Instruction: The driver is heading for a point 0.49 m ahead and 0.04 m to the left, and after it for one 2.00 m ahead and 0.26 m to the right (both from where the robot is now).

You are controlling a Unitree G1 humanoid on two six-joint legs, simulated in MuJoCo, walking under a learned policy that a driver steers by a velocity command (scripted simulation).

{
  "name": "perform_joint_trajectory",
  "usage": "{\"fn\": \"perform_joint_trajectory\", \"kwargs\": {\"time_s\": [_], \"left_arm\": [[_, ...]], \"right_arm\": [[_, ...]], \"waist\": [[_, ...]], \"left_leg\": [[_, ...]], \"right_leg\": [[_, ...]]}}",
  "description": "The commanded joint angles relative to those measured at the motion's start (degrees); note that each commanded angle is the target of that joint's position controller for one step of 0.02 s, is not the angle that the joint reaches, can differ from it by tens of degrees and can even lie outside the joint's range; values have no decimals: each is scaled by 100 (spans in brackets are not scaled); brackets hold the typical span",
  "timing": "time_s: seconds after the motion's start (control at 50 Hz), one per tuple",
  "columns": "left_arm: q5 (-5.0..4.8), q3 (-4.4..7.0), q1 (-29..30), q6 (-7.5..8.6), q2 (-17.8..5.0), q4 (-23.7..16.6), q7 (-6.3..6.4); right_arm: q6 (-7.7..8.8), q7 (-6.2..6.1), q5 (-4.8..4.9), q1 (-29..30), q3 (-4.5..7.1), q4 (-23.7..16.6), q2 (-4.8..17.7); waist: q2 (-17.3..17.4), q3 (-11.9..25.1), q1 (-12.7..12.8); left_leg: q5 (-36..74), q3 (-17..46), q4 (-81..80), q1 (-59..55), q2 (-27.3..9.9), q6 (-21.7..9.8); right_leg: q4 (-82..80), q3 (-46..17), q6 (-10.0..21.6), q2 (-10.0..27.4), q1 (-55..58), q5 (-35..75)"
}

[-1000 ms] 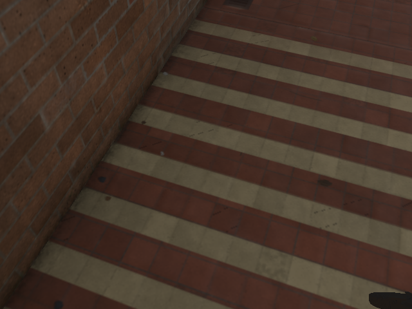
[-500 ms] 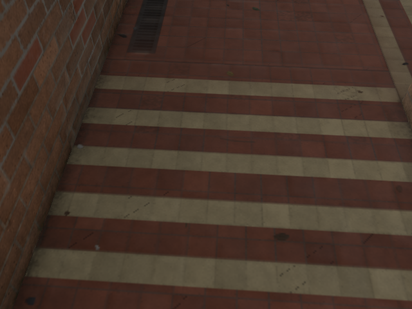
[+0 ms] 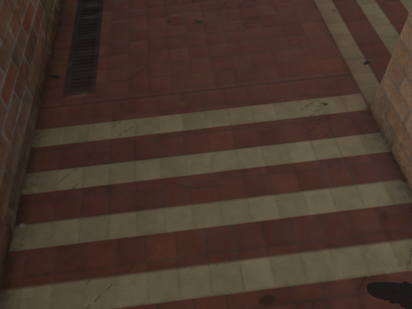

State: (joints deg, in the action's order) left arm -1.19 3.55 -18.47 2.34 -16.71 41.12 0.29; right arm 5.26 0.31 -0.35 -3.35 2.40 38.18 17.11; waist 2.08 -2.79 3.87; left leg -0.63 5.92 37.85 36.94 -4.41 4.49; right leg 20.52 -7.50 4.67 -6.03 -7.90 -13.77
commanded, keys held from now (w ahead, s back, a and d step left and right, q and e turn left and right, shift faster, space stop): w+e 0.16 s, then w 0.84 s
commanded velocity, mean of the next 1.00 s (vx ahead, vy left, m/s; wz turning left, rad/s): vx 0.50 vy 0.00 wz -0.23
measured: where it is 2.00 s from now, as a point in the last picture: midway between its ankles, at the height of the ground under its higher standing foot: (272, 139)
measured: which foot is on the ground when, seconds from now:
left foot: up 0.00-0.12, down 0.14-0.66, up 0.68-1.00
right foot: down 0.00-0.14, up 0.16-0.62, down 0.64-1.00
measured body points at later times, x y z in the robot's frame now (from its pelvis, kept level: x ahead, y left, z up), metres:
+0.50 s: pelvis +0.27 +0.03 +0.00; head +0.30 +0.03 +0.45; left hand +0.53 +0.22 -0.08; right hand +0.20 -0.24 -0.13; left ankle +0.23 +0.15 -0.75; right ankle +0.38 -0.15 -0.70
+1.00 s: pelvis +0.52 -0.07 +0.00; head +0.54 -0.09 +0.45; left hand +0.59 +0.21 -0.11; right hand +0.66 -0.36 -0.10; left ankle +0.74 +0.06 -0.68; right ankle +0.44 -0.15 -0.75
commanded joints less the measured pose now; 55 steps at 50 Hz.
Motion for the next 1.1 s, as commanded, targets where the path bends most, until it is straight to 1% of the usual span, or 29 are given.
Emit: {"fn": "perform_joint_trajectory", "kwargs": {"time_s": [0.02,0.08,0.12,0.14,0.16,0.18,0.2,0.24,0.26,0.3,0.38,0.44,0.5,0.56,0.6,0.62,0.64,0.66,0.68,0.7,0.72,0.74,0.76,0.8,0.86,0.9,0.98,1.04,1.1], "left_arm": [[-46,287,-144,23,-1012,-254,70],[-34,293,-99,-13,-964,-240,95],[-21,238,47,-48,-799,-302,87],[56,107,-17,-46,-446,-381,59],[-62,-14,-816,-22,-9,-537,95],[-163,49,-953,-15,-567,-455,136],[-153,153,-375,-39,-933,-426,152],[-7,142,261,-36,-811,-507,134],[-2,142,312,-21,-705,-530,92],[-28,110,245,-27,-510,-504,41],[90,-14,743,-29,-256,-682,-16],[78,-91,1263,60,-159,-793,-101],[32,-81,1687,119,-220,-942,-145],[-28,-38,1934,141,-418,-1085,-142],[-6,36,1572,147,-550,-1011,-136],[100,138,892,109,-731,-798,-141],[114,286,-131,57,-1032,-513,-89],[194,396,-789,-26,-1607,-408,-18],[173,328,-788,-1,-1439,-421,-49],[122,181,-492,78,-1027,-405,-110],[82,118,-143,124,-845,-429,-137],[113,85,150,160,-785,-464,-162],[136,46,367,205,-688,-466,-170],[130,45,498,269,-692,-410,-171],[157,69,274,343,-822,-191,-98],[160,42,29,279,-813,-32,-15],[119,58,-439,232,-979,252,82],[61,51,-776,173,-1006,532,91],[56,46,-749,81,-1000,689,106]], "right_arm": [[137,72,81,576,99,-485,437],[208,114,101,346,210,-448,673],[249,93,61,-513,332,-215,870],[266,61,-50,-1224,410,-143,1133],[223,64,-113,-1702,510,6,1616],[202,121,43,-1705,430,76,1175],[188,106,56,-1434,309,26,761],[135,77,-71,-1087,192,102,479],[150,54,-109,-1075,155,167,416],[190,51,-49,-1139,131,289,356],[194,43,96,-1182,183,535,664],[140,25,134,-1296,194,703,833],[56,40,215,-1589,219,921,1004],[-38,12,264,-1739,226,1150,1059],[-101,-16,277,-1638,240,1236,1140],[-138,-5,180,-1591,247,1222,1230],[-135,-4,79,-1546,151,1130,1006],[-51,28,-39,-1839,-44,890,458],[77,40,35,-1966,-54,945,472],[120,85,196,-1825,67,916,903],[130,89,231,-1488,73,820,928],[125,72,124,-1157,44,720,853],[82,55,41,-1187,56,721,798],[-23,65,31,-1400,-1,777,588],[-82,44,-3,-970,-38,631,494],[-22,123,-30,-479,-50,480,492],[82,284,16,405,-124,252,366],[92,375,68,780,-112,87,417],[113,448,58,863,-96,-36,471]], "waist": [[-740,255,63],[-919,272,-138],[-927,541,-637],[-448,1314,-921],[1369,2063,-623],[1412,1943,-647],[761,1148,-806],[217,342,-747],[323,244,-654],[419,288,-557],[241,109,-554],[188,20,-731],[228,-45,-873],[330,-170,-828],[357,18,-507],[347,498,-147],[65,1190,287],[-1293,1891,283],[-1764,2229,216],[-1285,1525,117],[-987,938,-6],[-591,547,-120],[-607,438,-307],[-763,441,-519],[-671,168,-457],[-569,16,-325],[-566,-130,-44],[-564,-281,16],[-628,-304,-115]], "left_leg": [[478,-231,-684,-904,408,-23],[-88,-70,-942,-1163,387,-271],[-247,-137,-1318,-2284,365,-591],[-577,516,-1233,-3591,-398,-936],[-1750,3070,-1719,-5535,-1758,-1818],[-3296,4220,-2146,-5529,-2042,-1948],[-3298,3380,-2302,-4846,-1717,-1694],[-1737,1838,-2385,-3758,-1125,-1481],[-1177,1419,-2465,-3498,-946,-1440],[-642,986,-2627,-3368,-804,-1494],[-248,564,-2972,-3200,-901,-1708],[25,115,-3040,-3134,-767,-1609],[217,-49,-2987,-3257,-824,-1550],[311,-17,-2845,-3680,-1044,-1419],[1338,-164,-2386,-3807,-1046,-1287],[2088,-506,-1554,-3589,-745,-1142],[1698,-722,-285,-2775,-456,-933],[-583,-986,1887,-638,321,-541],[-3283,-275,3005,185,614,-507],[-3112,-45,3509,563,236,-571],[-2635,-192,3399,562,-10,-610],[-2204,-300,3152,503,-139,-563],[-1855,-226,2853,214,-312,-522],[-1534,-249,2590,-194,-360,-406],[-867,-262,1920,180,-371,-265],[-153,-284,1205,351,-320,-244],[943,-502,-204,-7,-34,-277],[856,-400,-542,114,48,-392],[211,-406,-815,133,118,-624]], "right_leg": [[-366,-1032,747,1201,-430,921],[124,-1571,596,1434,-3,813],[892,-1550,359,1175,-69,1287],[2296,-1156,170,829,-503,830],[4249,-377,-231,-85,-2396,-1715],[5176,-400,-307,302,-3302,-1927],[5394,-411,-335,500,-3443,-1341],[4999,-199,-379,747,-3297,-584],[4743,-194,-370,864,-3099,-386],[4294,-55,-378,920,-2870,-315],[3064,254,-518,1107,-2987,134],[2061,490,-524,1084,-2699,959],[1454,633,-484,973,-2384,1241],[1048,647,-315,942,-2300,949],[747,810,-137,783,-1602,848],[641,964,-18,599,-526,740],[809,665,182,897,1053,825],[531,-1611,870,2267,2984,158],[-287,-3324,1279,2794,3032,-543],[-410,-2849,1115,2714,2363,-774],[-488,-2049,970,2473,1613,-407],[-675,-1624,951,2279,977,29],[-821,-1253,889,2093,532,534],[-1079,-832,922,1945,60,1082],[-1353,-369,973,1855,-74,1226],[-1453,-143,863,1759,-7,1065],[-1496,196,641,1682,140,944],[-1319,131,569,1968,732,1042],[-887,147,418,2151,1270,1682]]}}
Keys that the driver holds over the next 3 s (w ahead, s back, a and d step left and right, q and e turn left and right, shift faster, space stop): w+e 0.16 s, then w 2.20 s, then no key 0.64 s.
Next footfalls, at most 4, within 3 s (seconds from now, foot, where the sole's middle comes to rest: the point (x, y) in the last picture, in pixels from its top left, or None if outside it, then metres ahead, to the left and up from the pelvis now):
0.14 left None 0.27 0.14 -0.78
0.64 right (289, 303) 0.48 -0.16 -0.78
1.18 left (237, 200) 0.84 0.01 -0.78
1.70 right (305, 150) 1.08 -0.26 -0.78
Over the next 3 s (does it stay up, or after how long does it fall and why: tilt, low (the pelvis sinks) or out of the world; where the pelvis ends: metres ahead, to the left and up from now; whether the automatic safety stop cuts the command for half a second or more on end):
stays up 1.48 -0.16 -0.01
